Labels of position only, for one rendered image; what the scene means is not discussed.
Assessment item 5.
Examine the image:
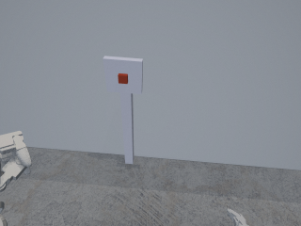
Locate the button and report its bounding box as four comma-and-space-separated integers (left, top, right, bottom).
118, 73, 128, 84

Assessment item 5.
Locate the robot left hand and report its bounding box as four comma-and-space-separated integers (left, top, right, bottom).
0, 131, 32, 192

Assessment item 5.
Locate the panel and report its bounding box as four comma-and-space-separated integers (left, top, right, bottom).
103, 56, 143, 164

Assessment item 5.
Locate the robot right hand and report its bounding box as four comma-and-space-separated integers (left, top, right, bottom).
227, 209, 249, 226

